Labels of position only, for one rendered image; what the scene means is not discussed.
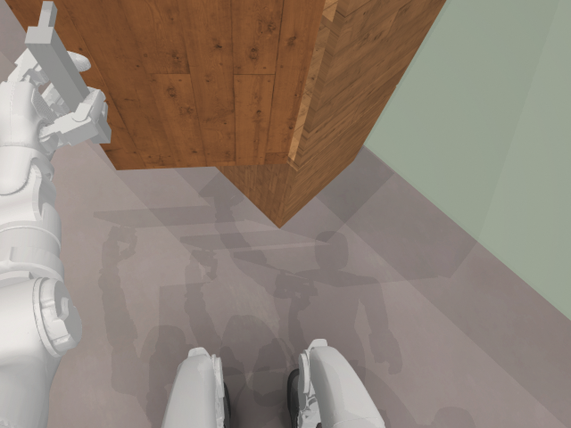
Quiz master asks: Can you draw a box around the robot left forearm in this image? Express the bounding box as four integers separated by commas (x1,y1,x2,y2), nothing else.
0,145,64,287

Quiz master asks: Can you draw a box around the cupboard door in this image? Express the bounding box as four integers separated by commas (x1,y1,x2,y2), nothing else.
5,0,326,170

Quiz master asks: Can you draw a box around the robot left hand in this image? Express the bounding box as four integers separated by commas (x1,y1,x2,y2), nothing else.
0,48,106,161

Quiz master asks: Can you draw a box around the robot thigh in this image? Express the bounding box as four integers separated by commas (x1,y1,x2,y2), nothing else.
161,354,225,428
298,346,385,428

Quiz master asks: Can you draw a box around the robot right thigh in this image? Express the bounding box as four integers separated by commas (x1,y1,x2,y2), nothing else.
298,346,385,428

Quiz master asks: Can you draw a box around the handle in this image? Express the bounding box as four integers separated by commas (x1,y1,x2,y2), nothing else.
24,1,112,144

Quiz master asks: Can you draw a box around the robot left thigh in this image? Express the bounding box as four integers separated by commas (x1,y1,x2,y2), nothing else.
161,354,225,428

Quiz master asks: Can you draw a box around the robot left upper arm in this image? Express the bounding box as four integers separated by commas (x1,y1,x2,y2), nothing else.
0,277,82,428

